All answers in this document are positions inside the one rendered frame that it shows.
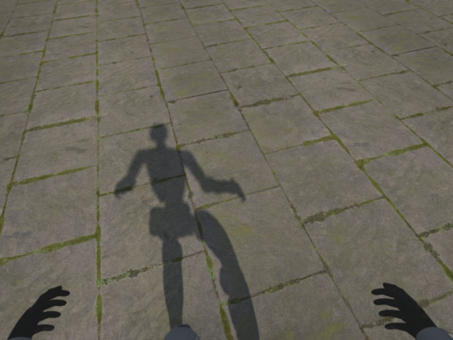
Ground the robot right hand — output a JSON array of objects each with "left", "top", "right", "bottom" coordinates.
[{"left": 372, "top": 283, "right": 437, "bottom": 339}]

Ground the robot left hand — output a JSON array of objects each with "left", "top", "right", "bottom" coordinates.
[{"left": 7, "top": 286, "right": 70, "bottom": 340}]

